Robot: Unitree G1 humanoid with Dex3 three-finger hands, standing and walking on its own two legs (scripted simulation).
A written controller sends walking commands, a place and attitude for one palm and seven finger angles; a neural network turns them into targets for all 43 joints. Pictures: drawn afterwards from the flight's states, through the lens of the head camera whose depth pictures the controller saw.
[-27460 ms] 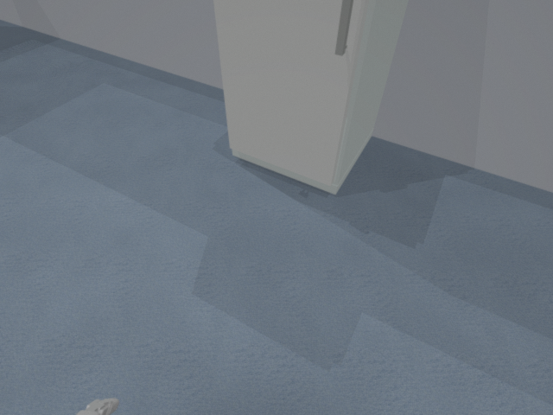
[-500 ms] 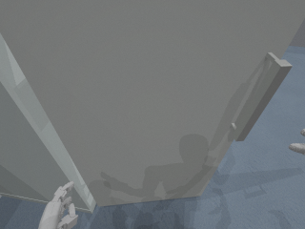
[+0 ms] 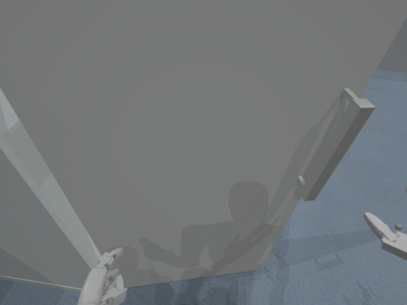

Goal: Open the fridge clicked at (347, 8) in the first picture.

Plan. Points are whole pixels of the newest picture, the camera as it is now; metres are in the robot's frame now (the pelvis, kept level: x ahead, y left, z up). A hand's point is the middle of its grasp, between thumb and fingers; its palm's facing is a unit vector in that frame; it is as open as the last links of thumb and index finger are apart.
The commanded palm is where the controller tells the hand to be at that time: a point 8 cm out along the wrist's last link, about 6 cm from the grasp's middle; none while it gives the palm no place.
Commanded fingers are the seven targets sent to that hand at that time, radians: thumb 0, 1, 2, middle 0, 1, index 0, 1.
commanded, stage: draw the hand back to the body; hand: right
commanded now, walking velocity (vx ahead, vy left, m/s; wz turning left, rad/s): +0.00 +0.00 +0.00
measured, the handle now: (325, 151) +0.39 -0.26 +0.12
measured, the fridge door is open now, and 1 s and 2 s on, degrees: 74 74 74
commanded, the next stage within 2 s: step back with the hand held close in 0.58 s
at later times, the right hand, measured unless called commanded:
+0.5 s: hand (373, 227) +0.20 -0.24 +0.16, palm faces +0.48 +0.77 -0.42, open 7.5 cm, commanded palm +0.15 -0.27 +0.18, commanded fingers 0.00 -0.90 -0.90 0.20 0.30 0.20 0.30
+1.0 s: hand (376, 235) +0.19 -0.25 +0.15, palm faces +0.34 +0.80 -0.50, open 7.4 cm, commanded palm +0.13 -0.29 +0.18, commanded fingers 0.00 -0.90 -0.90 0.20 0.30 0.20 0.30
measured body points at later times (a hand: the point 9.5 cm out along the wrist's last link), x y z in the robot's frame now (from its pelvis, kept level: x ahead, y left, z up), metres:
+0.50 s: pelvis +0.01 +0.03 +0.00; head +0.00 +0.05 +0.45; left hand +0.21 +0.25 -0.08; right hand +0.17 -0.28 +0.18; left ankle -0.03 +0.13 -0.73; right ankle +0.02 -0.09 -0.73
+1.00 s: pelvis -0.02 +0.01 +0.00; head +0.01 +0.01 +0.45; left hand +0.16 +0.25 -0.08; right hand +0.17 -0.29 +0.18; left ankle -0.03 +0.13 -0.73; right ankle +0.02 -0.09 -0.73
